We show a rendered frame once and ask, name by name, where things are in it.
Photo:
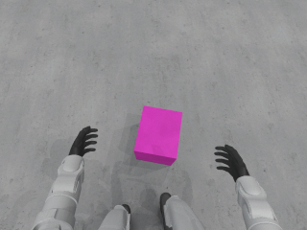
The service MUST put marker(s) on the robot right forearm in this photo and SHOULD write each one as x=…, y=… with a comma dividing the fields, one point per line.
x=256, y=211

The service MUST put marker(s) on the robot right hand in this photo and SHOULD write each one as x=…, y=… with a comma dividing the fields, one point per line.
x=236, y=166

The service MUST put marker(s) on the robot left hand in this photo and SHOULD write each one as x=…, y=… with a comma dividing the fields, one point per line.
x=78, y=147

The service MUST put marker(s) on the carton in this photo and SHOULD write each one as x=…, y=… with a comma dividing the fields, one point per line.
x=158, y=135

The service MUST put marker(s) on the robot left forearm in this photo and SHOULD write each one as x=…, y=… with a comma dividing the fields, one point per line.
x=59, y=209

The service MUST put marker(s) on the left robot thigh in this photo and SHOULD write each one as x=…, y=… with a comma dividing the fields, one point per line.
x=116, y=219

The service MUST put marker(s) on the robot left foot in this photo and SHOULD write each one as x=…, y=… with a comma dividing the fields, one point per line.
x=127, y=208

